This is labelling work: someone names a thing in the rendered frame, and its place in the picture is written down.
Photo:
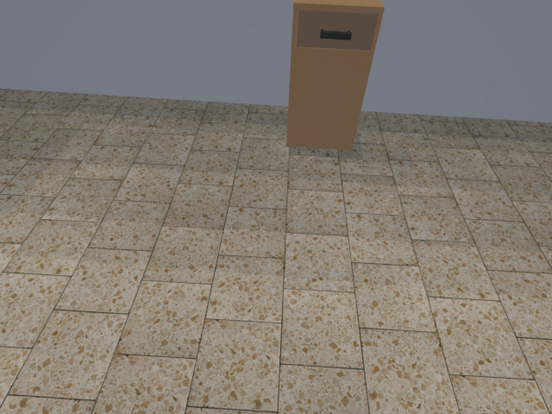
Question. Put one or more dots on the cabinet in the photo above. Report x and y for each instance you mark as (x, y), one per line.
(327, 85)

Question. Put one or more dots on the drawer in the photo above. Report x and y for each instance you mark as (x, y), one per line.
(360, 24)

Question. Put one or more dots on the handle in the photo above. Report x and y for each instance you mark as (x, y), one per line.
(336, 35)

